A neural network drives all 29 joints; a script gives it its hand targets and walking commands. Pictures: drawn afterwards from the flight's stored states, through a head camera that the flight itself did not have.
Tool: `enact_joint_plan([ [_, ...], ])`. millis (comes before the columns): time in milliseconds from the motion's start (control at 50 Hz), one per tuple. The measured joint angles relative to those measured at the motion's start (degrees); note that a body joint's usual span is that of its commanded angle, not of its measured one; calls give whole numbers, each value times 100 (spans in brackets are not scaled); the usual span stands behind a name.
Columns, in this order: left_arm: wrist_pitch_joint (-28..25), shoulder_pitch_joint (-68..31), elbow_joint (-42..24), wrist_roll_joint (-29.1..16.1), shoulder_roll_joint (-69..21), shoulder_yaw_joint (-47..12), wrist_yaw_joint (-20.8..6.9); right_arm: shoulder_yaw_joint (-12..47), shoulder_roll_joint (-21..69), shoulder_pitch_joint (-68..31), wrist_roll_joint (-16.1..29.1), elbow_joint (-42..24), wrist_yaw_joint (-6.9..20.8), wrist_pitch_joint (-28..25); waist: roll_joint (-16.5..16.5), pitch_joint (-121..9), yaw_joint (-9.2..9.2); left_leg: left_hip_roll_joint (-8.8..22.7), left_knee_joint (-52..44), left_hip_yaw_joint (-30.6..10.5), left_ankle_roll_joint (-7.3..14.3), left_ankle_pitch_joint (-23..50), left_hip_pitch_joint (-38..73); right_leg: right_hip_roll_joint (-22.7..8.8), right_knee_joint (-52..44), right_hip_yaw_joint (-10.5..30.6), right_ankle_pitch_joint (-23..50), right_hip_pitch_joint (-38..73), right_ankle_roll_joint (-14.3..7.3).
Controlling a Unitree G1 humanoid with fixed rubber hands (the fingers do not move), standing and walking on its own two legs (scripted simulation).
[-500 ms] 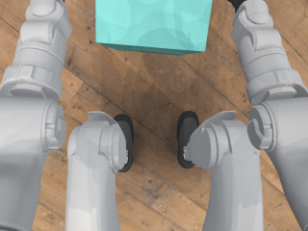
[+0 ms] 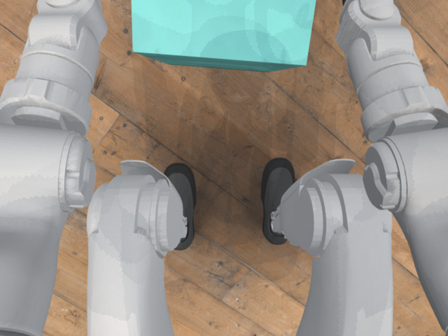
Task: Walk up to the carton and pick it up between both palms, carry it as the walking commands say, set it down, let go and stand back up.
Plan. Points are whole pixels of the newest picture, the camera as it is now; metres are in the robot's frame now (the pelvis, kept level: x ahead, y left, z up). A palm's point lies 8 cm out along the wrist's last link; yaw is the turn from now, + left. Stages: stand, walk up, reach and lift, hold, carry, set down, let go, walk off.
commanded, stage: reach and lift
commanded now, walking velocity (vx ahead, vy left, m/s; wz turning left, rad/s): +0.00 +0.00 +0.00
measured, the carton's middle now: (223, 1) +0.53 +0.01 -0.25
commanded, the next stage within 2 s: none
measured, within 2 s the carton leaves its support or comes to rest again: leaves its support in 1.08 s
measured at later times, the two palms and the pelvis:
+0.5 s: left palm out of the picture +0.55 +0.15 -0.17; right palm out of the picture +0.54 -0.14 -0.18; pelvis +0.00 +0.00 +0.01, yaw -1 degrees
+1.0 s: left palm out of the picture +0.55 +0.15 -0.17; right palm out of the picture +0.55 -0.14 -0.18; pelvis +0.00 -0.01 -0.02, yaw +1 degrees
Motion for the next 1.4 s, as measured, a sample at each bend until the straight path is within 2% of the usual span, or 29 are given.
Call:
enact_joint_plan([
  [520,-112,-186,52,211,-355,-117,43,-21,312,-181,-85,53,-206,-114,-87,68,19,32,-182,-20,2,30,98,75,-213,1,74,87,30],
  [660,59,-340,181,567,-468,198,37,-569,415,-235,-423,87,-255,52,-88,58,18,-45,-106,-72,-28,69,40,166,-117,33,47,73,78],
  [760,416,-199,-144,1047,-571,685,-62,-1105,528,-75,-872,-215,-72,386,-133,-42,-29,-124,99,-109,-81,79,-114,270,120,82,18,-57,169],
  [820,604,-94,-402,1300,-621,930,-126,-1263,543,-87,-1082,-313,60,611,-186,-41,-33,-110,216,-105,-97,64,-148,299,246,84,-5,-113,134],
  [900,743,70,-723,1531,-754,1189,-228,-1366,538,-99,-1210,-452,-16,813,-208,-15,22,-98,316,-115,-105,-3,-124,313,345,69,-52,-108,107],
  [940,829,90,-796,1594,-764,1231,-314,-1427,577,-100,-1216,-515,-132,896,-208,-48,37,-97,336,-124,-112,-40,-133,316,364,60,-83,-121,98],
  [1040,1030,270,-1043,1661,-773,1218,-367,-1421,640,50,-1156,-673,-124,998,-213,-275,24,-105,331,-140,-127,-117,-215,322,359,52,-157,-205,93],
  [1140,1086,511,-1349,1575,-815,1148,-53,-1319,814,235,-1030,-957,-336,989,-226,-528,-3,-146,274,-170,-159,-159,-264,387,307,81,-221,-242,137],
  [1260,1126,877,-1665,1623,-935,1275,-124,-1680,1086,647,-1252,-1318,-300,965,-178,-877,-73,-262,114,-191,-192,-116,-263,482,185,190,-278,-178,266],
  [1400,1265,874,-1747,1818,-1119,1348,-139,-2071,1270,1097,-1506,-1864,-199,1110,-96,-1046,-84,-316,-141,-230,-189,5,-125,454,-86,180,-196,13,280],
])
